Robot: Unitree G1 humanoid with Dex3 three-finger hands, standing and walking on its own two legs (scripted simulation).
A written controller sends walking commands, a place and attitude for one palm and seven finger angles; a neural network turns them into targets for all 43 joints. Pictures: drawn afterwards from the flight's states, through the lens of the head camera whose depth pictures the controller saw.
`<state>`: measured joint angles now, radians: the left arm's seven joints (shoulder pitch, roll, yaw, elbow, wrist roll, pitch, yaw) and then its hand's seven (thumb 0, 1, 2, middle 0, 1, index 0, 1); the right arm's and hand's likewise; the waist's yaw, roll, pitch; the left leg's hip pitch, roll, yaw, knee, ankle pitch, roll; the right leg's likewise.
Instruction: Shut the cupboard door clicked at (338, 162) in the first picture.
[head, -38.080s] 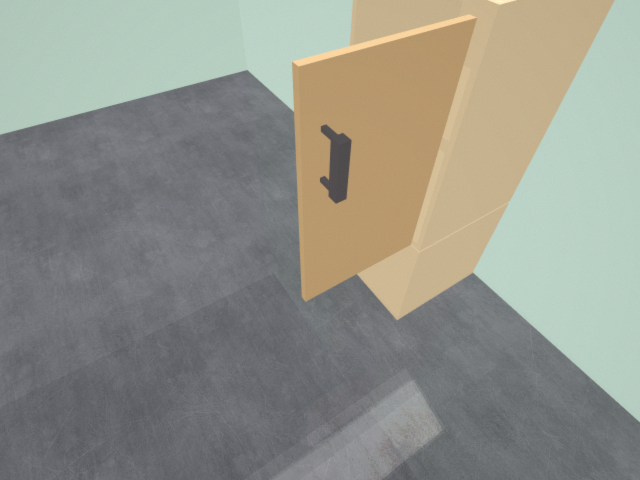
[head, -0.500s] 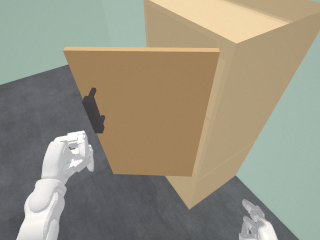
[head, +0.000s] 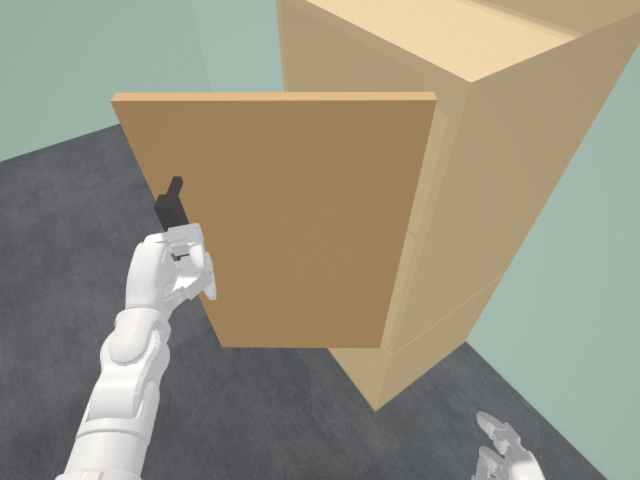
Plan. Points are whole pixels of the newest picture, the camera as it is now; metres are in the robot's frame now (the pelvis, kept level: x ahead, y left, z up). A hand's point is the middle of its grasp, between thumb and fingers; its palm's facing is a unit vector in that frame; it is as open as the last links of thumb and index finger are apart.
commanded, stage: bring the fist close to the handle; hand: left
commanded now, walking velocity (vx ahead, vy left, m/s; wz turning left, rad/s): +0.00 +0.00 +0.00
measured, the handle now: (184, 223) +0.41 +0.21 +0.10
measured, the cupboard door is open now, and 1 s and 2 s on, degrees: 54 47 29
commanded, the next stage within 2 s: push the door shut along its arc in 0.38 s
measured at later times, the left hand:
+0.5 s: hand (202, 280) +0.32 +0.16 +0.10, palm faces +0.05 -1.00 -0.03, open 3.1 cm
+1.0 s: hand (212, 242) +0.38 +0.16 +0.10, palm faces -0.07 -1.00 -0.05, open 3.1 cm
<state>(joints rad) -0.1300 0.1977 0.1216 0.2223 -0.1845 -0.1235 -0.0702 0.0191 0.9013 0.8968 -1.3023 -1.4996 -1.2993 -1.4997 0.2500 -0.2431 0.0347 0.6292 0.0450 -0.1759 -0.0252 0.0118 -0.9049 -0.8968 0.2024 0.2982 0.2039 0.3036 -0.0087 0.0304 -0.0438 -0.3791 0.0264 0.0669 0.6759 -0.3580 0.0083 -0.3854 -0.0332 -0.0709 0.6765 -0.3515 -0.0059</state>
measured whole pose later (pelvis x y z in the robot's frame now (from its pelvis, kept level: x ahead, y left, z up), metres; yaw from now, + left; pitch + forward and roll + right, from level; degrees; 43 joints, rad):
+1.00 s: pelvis -0.01 +0.00 +0.00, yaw +1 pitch +5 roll +0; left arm -0.48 0.30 0.16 0.68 -0.20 -0.22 -0.22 0.02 0.90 0.90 -1.32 -1.50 -1.30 -1.50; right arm 0.28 -0.28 0.03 0.67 0.06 -0.10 -0.04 0.01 -0.91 -0.90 0.20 0.30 0.20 0.30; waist -0.04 0.02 -0.02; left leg -0.43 0.02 0.05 0.69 -0.34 0.01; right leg -0.43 -0.04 -0.08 0.69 -0.34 -0.01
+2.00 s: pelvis -0.02 +0.00 -0.02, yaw +0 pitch +15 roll -1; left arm -1.05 0.44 0.19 1.22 -0.15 -0.27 -0.40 0.01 0.95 0.96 -1.30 -1.50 -1.30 -1.50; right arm 0.40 -0.29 0.02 0.70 0.01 -0.06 -0.03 0.01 -0.91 -0.90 0.20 0.30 0.20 0.30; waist -0.18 0.03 -0.04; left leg -0.70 0.04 0.05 0.81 -0.37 0.01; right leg -0.69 -0.02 -0.08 0.78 -0.35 -0.01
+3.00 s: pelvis +0.01 -0.01 -0.01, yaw -2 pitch +14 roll +0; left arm -0.88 0.20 0.26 1.06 -0.04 -0.32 0.12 0.02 0.90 0.90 -1.30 -1.50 -1.30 -1.50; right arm 0.44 -0.24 -0.02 0.67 -0.02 0.01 0.07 0.00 -0.91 -0.90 0.20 0.30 0.20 0.30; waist -0.13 0.05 -0.11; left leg -0.60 0.06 0.08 0.74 -0.39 0.00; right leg -0.61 0.01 -0.05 0.73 -0.36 -0.02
